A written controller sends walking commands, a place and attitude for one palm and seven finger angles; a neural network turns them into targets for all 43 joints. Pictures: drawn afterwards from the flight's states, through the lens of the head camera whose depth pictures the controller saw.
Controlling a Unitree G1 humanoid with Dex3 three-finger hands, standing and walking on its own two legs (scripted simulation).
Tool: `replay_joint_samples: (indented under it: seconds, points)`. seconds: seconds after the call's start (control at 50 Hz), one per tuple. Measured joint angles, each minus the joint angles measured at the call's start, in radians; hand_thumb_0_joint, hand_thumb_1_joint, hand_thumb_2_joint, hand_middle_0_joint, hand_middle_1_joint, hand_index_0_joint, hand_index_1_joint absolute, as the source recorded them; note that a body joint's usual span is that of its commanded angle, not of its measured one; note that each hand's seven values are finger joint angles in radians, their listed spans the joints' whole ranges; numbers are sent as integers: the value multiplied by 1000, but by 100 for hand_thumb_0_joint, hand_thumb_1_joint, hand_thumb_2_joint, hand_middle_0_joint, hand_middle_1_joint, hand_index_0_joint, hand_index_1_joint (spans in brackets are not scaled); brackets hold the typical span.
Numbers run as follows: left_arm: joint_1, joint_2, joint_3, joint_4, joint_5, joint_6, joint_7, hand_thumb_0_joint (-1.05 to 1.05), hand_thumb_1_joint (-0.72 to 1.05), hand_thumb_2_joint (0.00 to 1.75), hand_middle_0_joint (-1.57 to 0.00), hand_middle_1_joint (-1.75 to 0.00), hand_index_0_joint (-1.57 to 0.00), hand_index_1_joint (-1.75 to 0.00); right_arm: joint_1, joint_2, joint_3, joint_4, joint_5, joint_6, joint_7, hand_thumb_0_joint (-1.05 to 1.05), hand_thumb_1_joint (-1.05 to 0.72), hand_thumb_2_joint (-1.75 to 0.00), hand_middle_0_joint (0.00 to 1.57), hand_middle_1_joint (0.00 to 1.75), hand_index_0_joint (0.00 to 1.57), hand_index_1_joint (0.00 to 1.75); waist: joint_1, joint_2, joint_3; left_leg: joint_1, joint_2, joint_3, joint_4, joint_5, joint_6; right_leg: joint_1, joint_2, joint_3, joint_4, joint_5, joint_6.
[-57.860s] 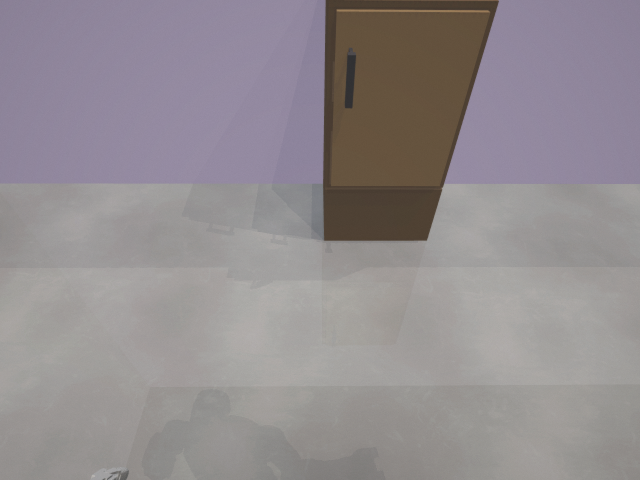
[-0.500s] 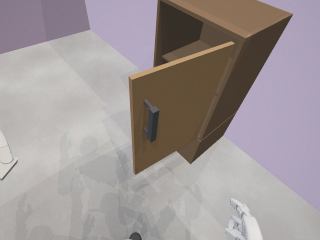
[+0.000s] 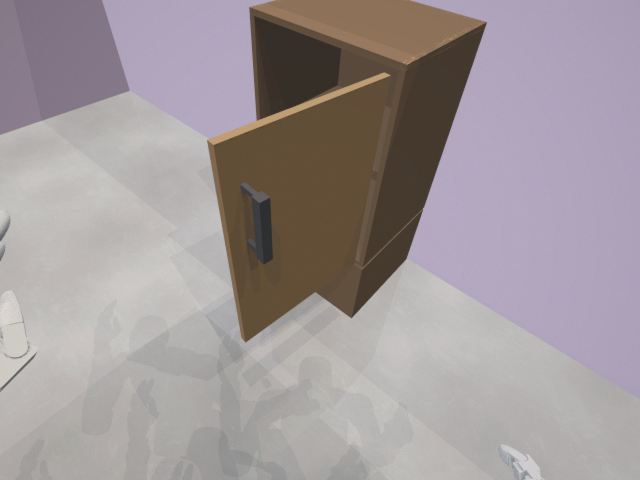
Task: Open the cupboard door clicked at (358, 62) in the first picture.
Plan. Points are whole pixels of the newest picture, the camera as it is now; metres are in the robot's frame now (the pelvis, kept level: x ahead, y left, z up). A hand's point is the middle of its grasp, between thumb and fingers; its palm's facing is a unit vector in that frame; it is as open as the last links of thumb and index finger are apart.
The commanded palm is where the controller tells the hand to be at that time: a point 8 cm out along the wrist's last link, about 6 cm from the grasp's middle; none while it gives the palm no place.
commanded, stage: stop stepping back and stand still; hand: left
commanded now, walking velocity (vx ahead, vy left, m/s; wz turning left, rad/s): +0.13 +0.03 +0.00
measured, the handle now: (256, 224) +0.54 +0.15 -0.02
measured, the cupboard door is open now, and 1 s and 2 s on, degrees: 83 83 83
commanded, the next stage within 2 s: let the arm hang, fingers relaxed in 0.56 s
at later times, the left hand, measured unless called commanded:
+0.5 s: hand out of the picture +0.17 +0.29 +0.16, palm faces +0.44 -0.77 -0.47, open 7.4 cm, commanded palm +0.11 +0.32 +0.18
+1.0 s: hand out of the picture -0.02 +0.19 -0.17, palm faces +0.01 -0.98 -0.18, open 7.2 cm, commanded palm none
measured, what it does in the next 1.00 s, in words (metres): steps on the spot: left foot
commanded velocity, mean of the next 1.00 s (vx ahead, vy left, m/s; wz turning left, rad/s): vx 0.01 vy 0.00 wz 0.00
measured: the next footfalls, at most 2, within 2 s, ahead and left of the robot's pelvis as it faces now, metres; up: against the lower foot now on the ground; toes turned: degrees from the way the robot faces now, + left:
left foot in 0.08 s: +0.06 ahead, +0.14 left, +0.00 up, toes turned +4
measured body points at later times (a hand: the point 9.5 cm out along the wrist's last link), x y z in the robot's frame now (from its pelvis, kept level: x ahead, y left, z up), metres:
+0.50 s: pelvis -0.02 +0.02 +0.00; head -0.02 +0.02 +0.45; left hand +0.14 +0.33 +0.18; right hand +0.15 -0.20 -0.08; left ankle +0.02 +0.14 -0.74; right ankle -0.02 -0.10 -0.74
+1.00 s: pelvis -0.04 +0.01 +0.00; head -0.01 +0.02 +0.45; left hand -0.01 +0.25 -0.16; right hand +0.03 -0.25 -0.14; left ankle +0.02 +0.14 -0.74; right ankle -0.02 -0.10 -0.74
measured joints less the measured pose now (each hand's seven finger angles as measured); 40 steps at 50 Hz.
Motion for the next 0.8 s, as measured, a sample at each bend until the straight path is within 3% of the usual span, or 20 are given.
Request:
replay_joint_samples:
  seconds: [0.08,0.18,0.32,0.5,0.66,0.7,0.8]
  points:
    - [-93,-54,-25,66,14,-3,16,1,89,89,-22,-30,-21,-30,32,-18,-5,15,6,-24,-20,1,-90,-90,20,30,20,30,-6,27,-15,138,41,-5,-219,5,27,-11,-8,-31,45,-27,17]
    - [-118,-58,-15,90,15,8,11,1,89,89,-21,-30,-21,-30,-20,26,12,11,6,-40,-18,1,-91,-90,20,30,20,30,-12,5,23,156,16,19,-229,49,1,-17,-38,-10,83,-36,34]
    - [-80,-27,-22,52,10,-14,-7,2,89,89,-21,-30,-21,-30,-64,80,51,-33,3,-58,10,1,-90,-90,20,30,20,30,-9,28,39,152,36,21,-252,74,-2,-10,-18,-7,27,9,28]
    - [-97,-54,-34,92,7,7,-10,1,89,89,-22,-30,-21,-30,-78,55,42,-35,3,-34,1,1,-90,-90,20,30,20,30,12,50,48,159,32,22,-297,107,6,6,-20,-6,-34,52,37]
    - [-93,-57,-42,75,12,20,-4,2,89,89,-21,-30,-21,-30,-70,37,26,-39,5,-34,-9,1,-90,-90,20,30,20,30,5,36,65,169,23,21,-329,127,10,13,-28,-8,-57,66,42]
    - [-166,-38,-108,216,39,15,-47,1,89,90,-21,-30,-21,-30,-80,4,9,11,10,-46,33,1,-90,-90,20,30,20,30,6,60,41,122,16,5,-293,121,14,-24,-35,-25,-25,56,44]
    - [-382,-87,-317,856,65,196,-130,0,90,90,-20,-30,-20,-30,-154,-64,3,158,0,67,81,1,-90,-90,20,30,20,30,-5,108,13,71,-6,-3,-223,98,24,-83,-59,-33,75,9,50]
